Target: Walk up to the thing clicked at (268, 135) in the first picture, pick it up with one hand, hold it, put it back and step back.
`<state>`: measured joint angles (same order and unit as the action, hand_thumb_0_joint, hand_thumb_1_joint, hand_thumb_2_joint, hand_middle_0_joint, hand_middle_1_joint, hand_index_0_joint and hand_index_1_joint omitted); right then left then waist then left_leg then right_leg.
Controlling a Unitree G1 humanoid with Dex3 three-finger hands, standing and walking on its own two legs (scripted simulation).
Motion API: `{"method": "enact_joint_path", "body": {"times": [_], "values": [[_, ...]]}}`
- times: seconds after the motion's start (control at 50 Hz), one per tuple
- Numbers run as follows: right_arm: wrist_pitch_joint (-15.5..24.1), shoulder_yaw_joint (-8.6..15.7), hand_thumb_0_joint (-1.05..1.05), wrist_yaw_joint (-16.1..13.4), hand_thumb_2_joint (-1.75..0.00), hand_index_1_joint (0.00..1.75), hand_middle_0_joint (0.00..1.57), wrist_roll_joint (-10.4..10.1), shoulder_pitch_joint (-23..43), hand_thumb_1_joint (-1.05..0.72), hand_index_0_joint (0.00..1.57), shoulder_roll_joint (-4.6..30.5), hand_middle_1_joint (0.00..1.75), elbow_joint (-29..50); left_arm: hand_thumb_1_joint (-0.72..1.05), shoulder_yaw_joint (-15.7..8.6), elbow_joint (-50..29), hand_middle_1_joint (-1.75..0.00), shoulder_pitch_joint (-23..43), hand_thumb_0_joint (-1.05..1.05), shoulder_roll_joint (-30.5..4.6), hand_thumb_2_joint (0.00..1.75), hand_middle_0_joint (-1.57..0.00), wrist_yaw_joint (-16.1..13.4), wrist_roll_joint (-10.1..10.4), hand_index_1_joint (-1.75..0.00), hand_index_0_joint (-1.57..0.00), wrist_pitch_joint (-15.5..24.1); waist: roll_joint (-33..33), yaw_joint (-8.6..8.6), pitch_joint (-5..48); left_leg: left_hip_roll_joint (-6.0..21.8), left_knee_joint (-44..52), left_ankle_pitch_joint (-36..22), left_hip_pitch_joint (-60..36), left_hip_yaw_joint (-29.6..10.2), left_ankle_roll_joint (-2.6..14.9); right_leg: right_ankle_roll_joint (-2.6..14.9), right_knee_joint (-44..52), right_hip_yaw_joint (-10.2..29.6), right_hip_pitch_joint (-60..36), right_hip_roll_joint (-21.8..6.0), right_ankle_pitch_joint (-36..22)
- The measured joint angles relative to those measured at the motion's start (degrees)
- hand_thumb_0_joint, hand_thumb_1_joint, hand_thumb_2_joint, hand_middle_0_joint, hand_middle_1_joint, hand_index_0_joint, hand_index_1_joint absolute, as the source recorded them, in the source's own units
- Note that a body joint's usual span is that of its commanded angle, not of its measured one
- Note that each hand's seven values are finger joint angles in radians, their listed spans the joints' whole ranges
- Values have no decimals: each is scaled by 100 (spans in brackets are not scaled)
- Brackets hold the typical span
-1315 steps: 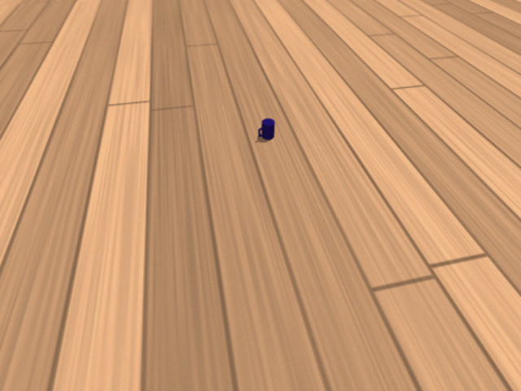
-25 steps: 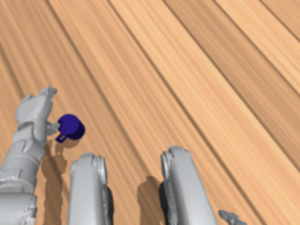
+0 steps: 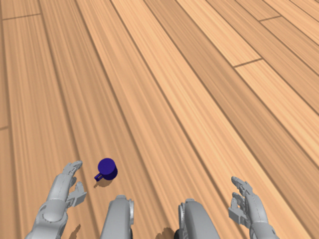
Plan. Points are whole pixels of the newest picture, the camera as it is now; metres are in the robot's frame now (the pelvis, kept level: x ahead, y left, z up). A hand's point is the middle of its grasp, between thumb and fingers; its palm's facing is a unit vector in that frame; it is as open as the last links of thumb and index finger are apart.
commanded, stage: home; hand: left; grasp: from above
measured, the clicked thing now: (105, 171) +0.44 +0.24 -0.54
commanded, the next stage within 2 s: none
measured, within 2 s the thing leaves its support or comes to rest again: neither
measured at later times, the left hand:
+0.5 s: hand (55, 206) +0.21 +0.19 +0.08, palm faces +0.10 -0.98 -0.20, open 7.4 cm
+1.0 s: hand (58, 210) +0.20 +0.19 +0.07, palm faces +0.09 -0.98 -0.20, open 7.4 cm
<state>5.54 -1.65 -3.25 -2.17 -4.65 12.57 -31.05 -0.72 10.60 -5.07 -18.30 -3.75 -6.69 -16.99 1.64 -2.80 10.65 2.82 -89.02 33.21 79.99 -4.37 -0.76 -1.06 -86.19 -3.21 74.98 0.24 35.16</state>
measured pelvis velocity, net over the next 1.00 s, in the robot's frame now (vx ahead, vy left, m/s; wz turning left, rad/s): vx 0.05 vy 0.00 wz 0.05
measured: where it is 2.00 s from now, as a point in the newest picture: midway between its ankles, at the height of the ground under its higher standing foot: outside the picture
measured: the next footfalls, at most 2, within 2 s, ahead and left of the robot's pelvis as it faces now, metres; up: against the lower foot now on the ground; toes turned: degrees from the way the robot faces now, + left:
none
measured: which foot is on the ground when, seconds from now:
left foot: down 0.00-1.00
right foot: down 0.00-1.00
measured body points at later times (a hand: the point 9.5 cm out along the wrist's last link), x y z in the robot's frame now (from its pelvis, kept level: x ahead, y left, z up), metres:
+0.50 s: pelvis +0.05 +0.01 +0.12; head +0.07 +0.02 +0.57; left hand +0.20 +0.25 +0.09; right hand +0.22 -0.23 +0.06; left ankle +0.07 +0.12 -0.56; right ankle +0.05 -0.14 -0.56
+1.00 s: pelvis +0.05 +0.00 +0.12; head +0.07 +0.01 +0.57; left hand +0.20 +0.24 +0.09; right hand +0.22 -0.23 +0.06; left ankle +0.07 +0.12 -0.56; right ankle +0.05 -0.14 -0.56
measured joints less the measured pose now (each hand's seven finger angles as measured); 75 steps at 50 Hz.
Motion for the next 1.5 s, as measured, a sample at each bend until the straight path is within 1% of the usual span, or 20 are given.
{"method": "enact_joint_path", "body": {"times": [0.08, 0.18, 0.26, 0.32, 0.42, 0.52, 0.64, 0.76, 0.88, 1.16, 1.5], "values": [[88, -136, 1, -186, -90, 30, 20, -11, -278, -90, 21, -109, 30, 21, 90, -42, -336, -30, -444, 1, 170, 90, -20, -61, 395, -30, -21, -278, 22, -21, -18, -2, 638, -106, -773, 17, 2, 0, 674, -14, -787, -7, -129], [198, -242, 1, -430, -90, 30, 20, -11, -710, -90, 21, -163, 30, 29, 90, -143, -769, -30, -1004, 1, 366, 90, -20, -97, 776, -30, -21, -615, 52, -80, -52, -6, 1452, -266, -1743, 37, 14, -7, 1550, -31, -1781, -12, -326], [291, -248, 2, -578, -90, 30, 20, 0, -1051, -90, 21, -133, 30, 70, 91, -182, -1179, -30, -1508, 1, 474, 90, -20, -81, 978, -30, -20, -806, 74, -114, -60, -4, 2067, -399, -2479, 71, 29, -20, 2218, -22, -2529, -11, -497], [368, -213, 2, -666, -90, 30, 20, 11, -1256, -90, 21, -89, 30, 126, 91, -176, -1510, -30, -1883, 1, 521, 90, -20, -46, 1049, -30, -20, -900, 99, -120, -44, -5, 2461, -486, -2951, 101, 42, -30, 2648, -9, -3010, -13, -613], [504, -126, 2, -740, -90, 30, 20, 51, -1388, -90, 21, -18, 30, 206, 91, -150, -1902, -30, -2350, 1, 545, 90, -20, 48, 1054, -30, -20, -951, 148, -100, -7, -18, 2873, -572, -3489, 144, 58, -47, 3091, 16, -3551, -27, -725], [639, -84, 2, -751, -90, 30, 20, 84, -1328, -90, 21, 24, 30, 243, 91, -128, -2005, -30, -2504, 1, 544, 90, -20, 166, 1040, -30, -20, -978, 156, -36, -14, -46, 3037, -608, -3747, 148, 65, -56, 3248, 12, -3811, -54, -751], [778, -85, 2, -731, -90, 30, 20, 135, -1168, -90, 21, 33, 30, 237, 91, -117, -1887, -30, -2430, 1, 565, 90, -20, 267, 993, -30, -20, -973, 114, 37, -93, -68, 3060, -624, -3826, 129, 56, -51, 3247, -8, -3892, -73, -740], [842, -97, 2, -713, -90, 30, 20, 165, -1103, -90, 21, 10, 30, 167, 91, -91, -1837, -30, -2382, 1, 571, 90, -20, 287, 948, -30, -20, -934, 81, 69, -158, -70, 3065, -628, -3872, 111, 42, -39, 3241, -25, -3940, -74, -733], [861, -112, 2, -710, -90, 30, 20, 180, -1142, -90, 21, -14, 30, 84, 91, -90, -1819, -30, -2371, 1, 563, 90, -20, 275, 933, -30, -20, -892, 78, 68, -187, -63, 3086, -633, -3910, 118, 31, -28, 3249, -18, -3966, -67, -735], [846, -76, 2, -726, -90, 30, 20, 177, -1251, -90, 21, 18, 30, -10, 91, -95, -1761, -30, -2356, 1, 567, 90, -20, 284, 970, -30, -20, -854, 109, 28, -193, -42, 3112, -652, -3935, 145, 17, -14, 3240, 13, -3959, -48, -749], [881, -52, 2, -743, -90, 30, 20, 171, -1202, -90, 21, 32, 30, 24, 91, -78, -1814, -30, -2387, 1, 530, 90, -20, 283, 972, -30, -20, -870, 93, 41, -184, -43, 3085, -652, -3900, 143, 22, -18, 3218, 15, -3927, -47, -752]]}}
